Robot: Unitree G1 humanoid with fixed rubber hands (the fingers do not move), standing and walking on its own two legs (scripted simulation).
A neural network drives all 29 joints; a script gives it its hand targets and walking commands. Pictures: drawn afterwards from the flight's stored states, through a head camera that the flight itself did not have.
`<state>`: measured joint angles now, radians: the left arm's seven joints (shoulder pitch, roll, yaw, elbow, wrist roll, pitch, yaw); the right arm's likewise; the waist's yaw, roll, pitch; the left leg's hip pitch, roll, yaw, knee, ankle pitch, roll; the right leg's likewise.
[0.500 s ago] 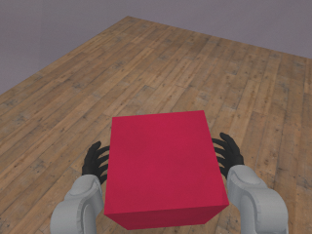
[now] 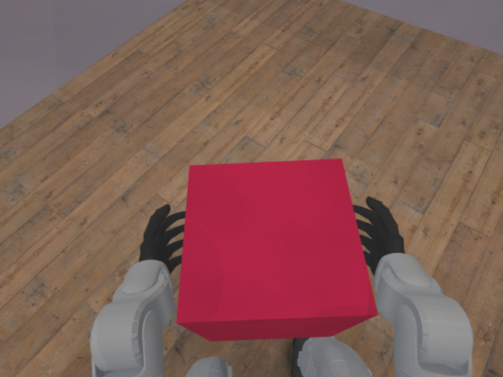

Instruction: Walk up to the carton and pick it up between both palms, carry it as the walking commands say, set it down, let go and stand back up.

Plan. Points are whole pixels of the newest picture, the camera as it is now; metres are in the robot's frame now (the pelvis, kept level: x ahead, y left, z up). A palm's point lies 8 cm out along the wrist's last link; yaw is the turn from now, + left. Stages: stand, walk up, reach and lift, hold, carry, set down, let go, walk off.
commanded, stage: carry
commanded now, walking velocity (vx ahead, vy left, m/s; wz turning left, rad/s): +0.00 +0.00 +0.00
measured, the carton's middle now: (268, 260) +0.28 +0.00 -0.02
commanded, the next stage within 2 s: none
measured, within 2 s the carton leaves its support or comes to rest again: neither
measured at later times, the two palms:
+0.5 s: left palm (174, 133) +0.43 +0.13 +0.11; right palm (384, 120) +0.43 -0.17 +0.12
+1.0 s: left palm (164, 143) +0.43 +0.15 +0.09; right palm (368, 134) +0.42 -0.15 +0.10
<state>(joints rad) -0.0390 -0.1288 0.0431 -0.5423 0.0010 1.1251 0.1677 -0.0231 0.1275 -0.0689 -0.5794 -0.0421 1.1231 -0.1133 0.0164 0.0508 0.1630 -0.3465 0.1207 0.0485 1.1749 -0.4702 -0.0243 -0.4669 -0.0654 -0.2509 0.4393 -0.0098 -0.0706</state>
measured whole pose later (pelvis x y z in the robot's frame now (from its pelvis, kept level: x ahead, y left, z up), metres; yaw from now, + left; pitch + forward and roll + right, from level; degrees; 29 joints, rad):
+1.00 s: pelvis +0.19 +0.01 +0.01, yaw -2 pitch +3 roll +0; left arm 0.03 -0.13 0.04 -0.50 0.03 1.17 0.16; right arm 0.03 0.13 -0.05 -0.50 -0.03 1.16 -0.13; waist 0.01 -0.02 -0.12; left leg -0.27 0.02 0.20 0.56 -0.34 0.06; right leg -0.24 -0.08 -0.19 0.56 -0.36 0.01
